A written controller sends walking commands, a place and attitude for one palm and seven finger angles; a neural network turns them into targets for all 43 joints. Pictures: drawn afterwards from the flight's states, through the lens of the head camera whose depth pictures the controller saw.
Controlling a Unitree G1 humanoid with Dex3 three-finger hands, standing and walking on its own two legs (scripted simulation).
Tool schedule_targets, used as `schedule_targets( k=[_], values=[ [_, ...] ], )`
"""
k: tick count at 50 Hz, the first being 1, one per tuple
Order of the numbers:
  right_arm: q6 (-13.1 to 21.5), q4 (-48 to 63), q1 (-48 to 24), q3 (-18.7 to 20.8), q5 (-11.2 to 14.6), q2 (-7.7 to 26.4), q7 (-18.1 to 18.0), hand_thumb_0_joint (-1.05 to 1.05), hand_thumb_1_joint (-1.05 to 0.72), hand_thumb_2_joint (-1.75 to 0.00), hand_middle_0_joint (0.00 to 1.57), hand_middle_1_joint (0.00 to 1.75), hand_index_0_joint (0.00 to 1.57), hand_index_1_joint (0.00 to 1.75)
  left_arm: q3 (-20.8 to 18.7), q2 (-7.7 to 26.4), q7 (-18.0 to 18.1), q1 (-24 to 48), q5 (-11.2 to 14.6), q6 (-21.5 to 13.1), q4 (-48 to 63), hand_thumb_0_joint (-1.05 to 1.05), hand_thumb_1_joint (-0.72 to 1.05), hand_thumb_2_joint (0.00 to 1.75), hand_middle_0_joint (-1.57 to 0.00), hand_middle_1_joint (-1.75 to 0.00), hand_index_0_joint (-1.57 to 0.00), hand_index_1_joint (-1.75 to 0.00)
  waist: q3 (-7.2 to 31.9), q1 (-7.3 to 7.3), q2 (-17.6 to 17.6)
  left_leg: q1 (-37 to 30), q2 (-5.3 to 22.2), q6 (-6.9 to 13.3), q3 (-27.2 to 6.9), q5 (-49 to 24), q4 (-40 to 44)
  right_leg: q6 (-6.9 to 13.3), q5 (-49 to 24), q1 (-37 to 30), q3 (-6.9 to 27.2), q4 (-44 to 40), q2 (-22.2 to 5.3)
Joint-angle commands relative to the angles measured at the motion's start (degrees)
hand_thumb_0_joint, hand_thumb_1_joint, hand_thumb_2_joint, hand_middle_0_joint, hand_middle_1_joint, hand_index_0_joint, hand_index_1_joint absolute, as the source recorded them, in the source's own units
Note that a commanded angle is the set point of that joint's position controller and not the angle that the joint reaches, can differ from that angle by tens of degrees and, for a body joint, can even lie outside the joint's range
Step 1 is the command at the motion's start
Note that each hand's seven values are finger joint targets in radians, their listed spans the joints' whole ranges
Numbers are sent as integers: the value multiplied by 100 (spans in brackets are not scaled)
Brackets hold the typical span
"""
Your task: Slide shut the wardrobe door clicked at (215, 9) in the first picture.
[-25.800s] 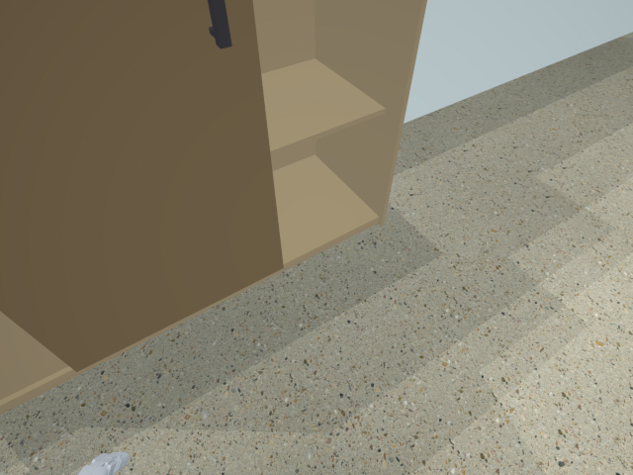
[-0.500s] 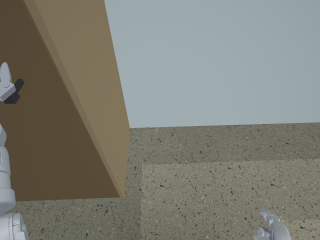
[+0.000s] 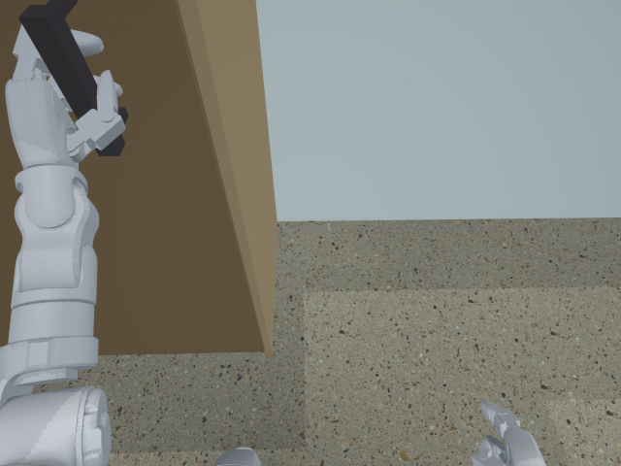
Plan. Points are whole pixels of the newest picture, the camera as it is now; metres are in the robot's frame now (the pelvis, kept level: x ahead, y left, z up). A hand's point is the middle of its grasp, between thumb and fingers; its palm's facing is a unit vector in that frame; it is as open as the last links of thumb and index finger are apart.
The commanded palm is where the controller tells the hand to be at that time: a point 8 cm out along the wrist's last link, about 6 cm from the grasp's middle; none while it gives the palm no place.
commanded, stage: stop walking and hold the door there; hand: left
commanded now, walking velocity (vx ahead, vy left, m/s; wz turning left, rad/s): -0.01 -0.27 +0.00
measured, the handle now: (89, 78) +0.44 +0.26 +0.25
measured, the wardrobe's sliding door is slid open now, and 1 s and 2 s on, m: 0.00 0.00 0.00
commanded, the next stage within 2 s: loosen the grip on the handle in 0.66 s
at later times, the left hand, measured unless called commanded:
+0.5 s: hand (107, 115) +0.41 +0.23 +0.23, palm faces +0.27 -0.96 -0.10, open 5.9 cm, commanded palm +0.37 +0.26 +0.22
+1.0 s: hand (92, 113) +0.40 +0.24 +0.24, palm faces +0.31 -0.95 -0.07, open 9.1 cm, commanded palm +0.37 +0.28 +0.23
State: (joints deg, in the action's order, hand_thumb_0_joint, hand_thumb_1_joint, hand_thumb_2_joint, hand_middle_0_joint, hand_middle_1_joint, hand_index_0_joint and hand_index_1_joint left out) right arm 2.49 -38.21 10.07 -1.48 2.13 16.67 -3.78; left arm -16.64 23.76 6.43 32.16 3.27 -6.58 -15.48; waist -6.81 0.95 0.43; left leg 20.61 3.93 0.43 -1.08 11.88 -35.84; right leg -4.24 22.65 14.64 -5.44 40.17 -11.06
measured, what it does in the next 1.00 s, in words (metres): steps on the spot: right foot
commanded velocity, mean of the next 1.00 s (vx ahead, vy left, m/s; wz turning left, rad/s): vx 0.00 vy -0.05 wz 0.00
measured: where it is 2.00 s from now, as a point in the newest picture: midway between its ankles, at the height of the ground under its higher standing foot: outside the picture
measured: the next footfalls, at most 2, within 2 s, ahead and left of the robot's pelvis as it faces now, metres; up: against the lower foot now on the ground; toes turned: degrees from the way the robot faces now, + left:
right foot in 0.14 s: +0.05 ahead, -0.10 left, +0.00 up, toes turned +0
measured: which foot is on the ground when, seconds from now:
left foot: down 0.00-1.00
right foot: up 0.00-0.12, down 0.14-1.00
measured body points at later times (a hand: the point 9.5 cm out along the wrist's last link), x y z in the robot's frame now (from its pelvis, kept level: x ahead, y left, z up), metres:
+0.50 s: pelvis +0.01 +0.03 +0.02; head +0.05 +0.03 +0.47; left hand +0.39 +0.28 +0.24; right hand +0.20 -0.18 -0.08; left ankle +0.05 +0.17 -0.72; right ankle +0.01 -0.10 -0.72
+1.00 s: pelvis -0.01 +0.03 +0.01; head -0.01 +0.03 +0.46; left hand +0.38 +0.29 +0.24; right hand +0.14 -0.22 -0.08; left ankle +0.05 +0.17 -0.72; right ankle +0.01 -0.10 -0.72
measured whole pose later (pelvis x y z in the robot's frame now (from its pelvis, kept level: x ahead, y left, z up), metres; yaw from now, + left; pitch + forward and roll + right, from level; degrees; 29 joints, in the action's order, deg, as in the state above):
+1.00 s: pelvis -0.01 +0.03 +0.01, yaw +1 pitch +0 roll +0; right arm 8.5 -39.7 13.5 0.0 1.7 13.8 -1.8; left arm -15.9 18.2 4.7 35.7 2.3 -8.9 -30.3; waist 1.4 1.3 0.0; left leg 20.3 2.0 -1.4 -0.1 10.7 -30.5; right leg -1.0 16.0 17.2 0.4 32.9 -1.2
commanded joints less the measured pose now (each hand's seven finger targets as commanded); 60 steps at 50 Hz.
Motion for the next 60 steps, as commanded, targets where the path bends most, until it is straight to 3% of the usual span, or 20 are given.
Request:
schedule_targets(
  k=[1,3,6,8,9,10,15,24,37,38,39,40,41,42,46,50,55,57,58,60],
  values=[
    [401,702,-411,322,43,419,-33,0,-90,-90,20,30,20,30,713,244,-144,2452,72,-569,1874,0,90,90,-45,-140,-45,-140,2121,88,-1104,-1907,1372,1002,-2042,-1593,1429,257,1315,1079,460,1743,1111],
    [507,577,-573,300,-19,363,-38,0,-90,-90,20,30,20,30,218,952,-73,2597,-7,-514,2294,0,90,90,-45,-140,-45,-140,2302,44,-1739,-1998,1178,901,-1465,-2004,1161,249,715,705,503,684,960],
    [510,585,-560,232,0,345,45,0,-90,-90,20,30,20,30,392,783,-83,2788,-15,-479,2455,0,90,90,-45,-140,-45,-140,2534,-15,-1434,-1929,851,485,-654,-2691,523,315,-673,-451,347,-1170,1151],
    [464,680,-624,228,32,224,41,0,-90,-90,20,30,20,30,220,884,-105,2479,-45,-393,2094,0,90,90,-45,-140,-45,-140,2556,-31,-433,-1388,426,184,-140,-1662,280,379,-1987,-1075,742,-1663,836],
    [432,669,-556,277,36,236,18,0,-90,-90,20,30,20,30,347,717,-133,2518,-4,-352,2004,0,90,90,-45,-140,-45,-140,2464,3,585,-1263,181,22,-1,-1171,71,497,-2172,-912,930,-1646,574],
    [430,630,-566,264,52,243,-2,0,-90,-90,20,30,20,30,777,241,-160,2361,54,-298,1946,0,90,90,-45,-140,-45,-140,2433,70,975,-1375,110,7,-32,-1125,56,610,-2502,-765,972,-1597,452],
    [333,641,-663,200,-16,268,-30,0,-90,-90,20,30,20,30,660,340,-134,2178,55,-396,1989,0,90,90,-45,-140,-45,-140,2546,6,-982,-1865,686,264,-572,-1894,988,286,-1624,-418,449,-1220,1025],
    [241,719,-573,169,-11,171,-72,0,-90,-90,20,30,20,30,629,300,-98,1627,53,-384,1686,0,90,90,-45,-140,-45,-140,2521,-2,-372,-1714,291,62,-40,-1894,831,350,-2345,-755,585,-1752,817],
    [148,745,-547,220,-14,258,-144,0,-90,-90,20,30,20,30,529,370,-54,1129,61,-432,1564,0,90,90,-45,-140,-45,-140,2305,-19,-267,-1774,207,57,80,-2013,1063,328,-2421,-685,552,-1991,844],
    [347,784,-362,645,-128,568,20,0,-90,-90,20,30,20,30,-2444,4501,-146,5848,-794,-478,1303,0,90,90,-45,-140,-45,-140,1241,-386,1581,-850,132,284,334,-1666,540,297,-3265,-395,1211,-2348,729],
    [702,470,-214,507,-289,351,43,0,-90,-90,20,30,20,30,-221,834,-488,3785,-588,179,-1779,0,78,84,-45,-140,-45,-140,2932,364,1241,-1157,-491,143,567,-2570,1239,625,-4628,-650,278,-885,1155],
    [866,564,380,673,16,504,152,0,-90,-90,20,30,20,30,93,18,-709,2820,-44,145,-600,0,66,78,-45,-140,-45,-140,3763,-10,-68,-2075,-372,-125,380,-3209,973,657,-3766,-571,62,-876,1223],
    [866,380,253,601,22,417,117,0,-90,-90,20,30,20,30,-240,6,-825,2301,110,24,-597,0,54,73,-45,-140,-45,-140,3397,-145,-1109,-2459,-328,-220,412,-3136,696,585,-3087,-78,181,-1100,1209],
    [820,391,165,568,-67,472,108,0,-90,-90,20,30,20,30,-775,601,-725,2216,351,-168,84,0,42,67,-45,-140,-45,-140,3221,-263,-1191,-2270,-388,-188,414,-2413,719,541,-2836,-210,242,-1320,1208],
    [841,563,-48,427,-49,474,149,0,-90,-90,20,30,20,30,227,167,-282,2688,-88,-605,-159,0,-7,43,-45,-140,-45,-140,1666,232,398,-849,-324,33,242,341,970,403,-683,726,251,-1504,1191],
    [946,588,-28,383,-53,459,93,0,-90,-90,20,30,20,30,360,474,-180,3228,-325,-998,-139,0,-55,20,-42,-137,-42,-137,2036,161,-191,-808,-376,54,197,1198,954,467,-13,848,419,-1377,1162],
    [1065,464,79,370,-37,488,-11,0,-90,-90,20,30,20,30,511,472,-321,3643,-211,-1160,-596,0,-55,20,-36,-128,-36,-128,1912,247,-16,-567,-388,64,168,1576,783,450,495,1057,503,-1421,1167],
    [1084,427,105,375,-42,516,-50,0,-90,-90,20,30,20,30,298,627,-327,3533,-62,-1147,-710,0,-55,20,-33,-125,-33,-125,2021,166,69,-489,-388,70,197,1553,706,434,606,985,548,-1431,1154],
    [1060,420,108,391,-65,563,-74,0,-90,-90,20,30,20,30,-345,1298,-311,3328,-19,-1168,-643,0,-55,20,-32,-123,-32,-123,2164,-32,38,-393,-385,72,199,1472,736,447,618,732,592,-1435,1133],
    [1032,457,62,350,-87,515,-87,0,-90,-90,20,30,20,30,-271,1197,-318,3168,10,-1131,-555,0,-55,20,-29,-120,-29,-120,2226,-47,18,-303,-398,99,254,1323,709,435,548,589,609,-1426,1117]
  ],
)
